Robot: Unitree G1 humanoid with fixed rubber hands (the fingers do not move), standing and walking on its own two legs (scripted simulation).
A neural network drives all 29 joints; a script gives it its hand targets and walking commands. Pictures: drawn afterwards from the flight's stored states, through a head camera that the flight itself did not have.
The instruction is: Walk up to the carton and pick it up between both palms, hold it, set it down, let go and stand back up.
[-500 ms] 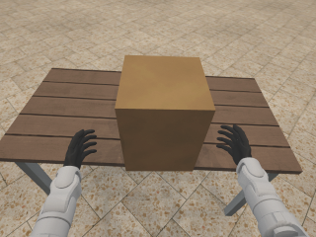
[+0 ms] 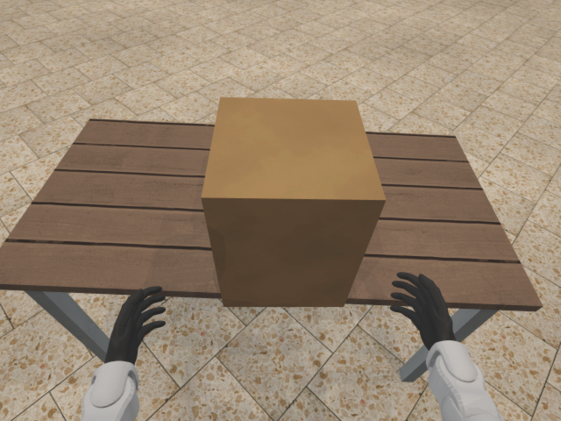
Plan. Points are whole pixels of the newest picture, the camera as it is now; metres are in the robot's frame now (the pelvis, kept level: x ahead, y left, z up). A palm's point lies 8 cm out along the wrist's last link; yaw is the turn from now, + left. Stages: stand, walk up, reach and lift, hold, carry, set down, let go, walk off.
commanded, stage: set down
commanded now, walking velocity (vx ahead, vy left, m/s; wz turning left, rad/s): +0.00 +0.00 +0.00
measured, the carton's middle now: (286, 209) +0.46 -0.01 +0.02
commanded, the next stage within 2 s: let go in 0.88 s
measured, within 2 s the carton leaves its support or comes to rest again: neither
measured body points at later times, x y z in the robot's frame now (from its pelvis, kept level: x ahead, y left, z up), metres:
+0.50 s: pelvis +0.01 +0.00 +0.00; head +0.02 +0.01 +0.45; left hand +0.21 +0.23 -0.06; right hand +0.24 -0.22 -0.05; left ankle +0.02 +0.14 -0.75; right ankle +0.00 -0.13 -0.75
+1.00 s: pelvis +0.01 +0.00 +0.00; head +0.03 +0.01 +0.45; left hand +0.19 +0.23 -0.09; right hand +0.21 -0.23 -0.08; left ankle +0.02 +0.14 -0.75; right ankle +0.00 -0.13 -0.75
